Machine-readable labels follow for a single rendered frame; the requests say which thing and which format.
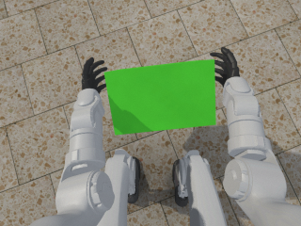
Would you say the right robot forearm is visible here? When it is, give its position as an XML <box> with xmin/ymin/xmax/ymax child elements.
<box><xmin>222</xmin><ymin>76</ymin><xmax>287</xmax><ymax>193</ymax></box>

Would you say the robot shin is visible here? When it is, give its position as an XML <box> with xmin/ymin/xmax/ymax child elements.
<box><xmin>104</xmin><ymin>149</ymin><xmax>135</xmax><ymax>194</ymax></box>
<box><xmin>178</xmin><ymin>150</ymin><xmax>210</xmax><ymax>197</ymax></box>

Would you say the left robot forearm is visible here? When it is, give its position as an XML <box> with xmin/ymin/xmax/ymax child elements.
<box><xmin>55</xmin><ymin>89</ymin><xmax>106</xmax><ymax>209</ymax></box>

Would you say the left robot upper arm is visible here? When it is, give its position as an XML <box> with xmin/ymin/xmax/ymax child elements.
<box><xmin>29</xmin><ymin>170</ymin><xmax>115</xmax><ymax>226</ymax></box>

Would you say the carton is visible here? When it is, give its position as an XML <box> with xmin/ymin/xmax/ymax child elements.
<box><xmin>104</xmin><ymin>59</ymin><xmax>216</xmax><ymax>136</ymax></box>

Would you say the left robot shin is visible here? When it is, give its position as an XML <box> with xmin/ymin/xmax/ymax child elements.
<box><xmin>104</xmin><ymin>149</ymin><xmax>135</xmax><ymax>194</ymax></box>

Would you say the left robot hand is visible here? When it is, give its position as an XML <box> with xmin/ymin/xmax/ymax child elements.
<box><xmin>81</xmin><ymin>57</ymin><xmax>108</xmax><ymax>94</ymax></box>

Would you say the right robot shin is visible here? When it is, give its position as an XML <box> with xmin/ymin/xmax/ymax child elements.
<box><xmin>178</xmin><ymin>150</ymin><xmax>210</xmax><ymax>197</ymax></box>

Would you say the right robot upper arm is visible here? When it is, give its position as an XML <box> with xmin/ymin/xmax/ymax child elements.
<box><xmin>223</xmin><ymin>157</ymin><xmax>301</xmax><ymax>226</ymax></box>

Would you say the right robot hand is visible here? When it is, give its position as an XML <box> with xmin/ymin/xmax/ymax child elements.
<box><xmin>210</xmin><ymin>47</ymin><xmax>240</xmax><ymax>87</ymax></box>

